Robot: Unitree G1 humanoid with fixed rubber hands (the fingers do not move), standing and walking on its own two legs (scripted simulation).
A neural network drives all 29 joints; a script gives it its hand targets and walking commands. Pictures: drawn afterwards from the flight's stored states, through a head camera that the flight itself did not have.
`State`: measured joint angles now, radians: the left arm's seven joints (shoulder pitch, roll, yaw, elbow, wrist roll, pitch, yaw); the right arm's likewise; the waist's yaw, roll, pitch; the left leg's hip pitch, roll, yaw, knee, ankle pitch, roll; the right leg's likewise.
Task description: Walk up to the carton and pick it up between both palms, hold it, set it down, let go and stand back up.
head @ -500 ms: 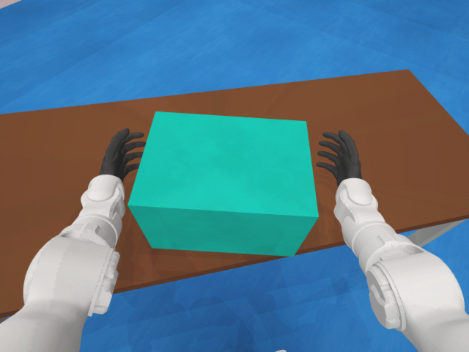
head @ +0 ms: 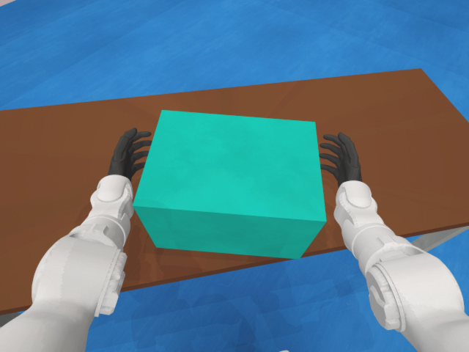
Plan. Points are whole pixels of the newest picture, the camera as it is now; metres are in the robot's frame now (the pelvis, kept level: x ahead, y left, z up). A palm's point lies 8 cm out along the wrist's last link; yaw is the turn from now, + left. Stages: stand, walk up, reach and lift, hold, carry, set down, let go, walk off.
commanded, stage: reach and lift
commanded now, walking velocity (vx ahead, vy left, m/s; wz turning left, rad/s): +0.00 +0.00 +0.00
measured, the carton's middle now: (232, 187) +0.43 -0.02 -0.01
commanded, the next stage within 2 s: none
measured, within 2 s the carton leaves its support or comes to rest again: leaves its support in 1.48 s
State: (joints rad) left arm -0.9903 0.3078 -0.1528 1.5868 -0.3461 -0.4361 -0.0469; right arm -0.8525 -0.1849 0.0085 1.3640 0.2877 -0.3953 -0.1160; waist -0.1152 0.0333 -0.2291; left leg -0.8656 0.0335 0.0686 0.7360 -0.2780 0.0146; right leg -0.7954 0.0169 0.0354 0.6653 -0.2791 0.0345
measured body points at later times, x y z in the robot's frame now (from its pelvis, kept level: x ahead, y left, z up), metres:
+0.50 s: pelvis +0.00 +0.01 +0.00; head +0.09 +0.03 +0.44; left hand +0.46 +0.17 +0.03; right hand +0.41 -0.21 +0.04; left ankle +0.02 +0.09 -0.71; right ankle +0.01 -0.15 -0.71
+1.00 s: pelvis +0.00 +0.01 +0.00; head +0.09 +0.03 +0.44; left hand +0.46 +0.17 +0.03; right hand +0.41 -0.21 +0.04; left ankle +0.02 +0.09 -0.71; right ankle +0.01 -0.15 -0.71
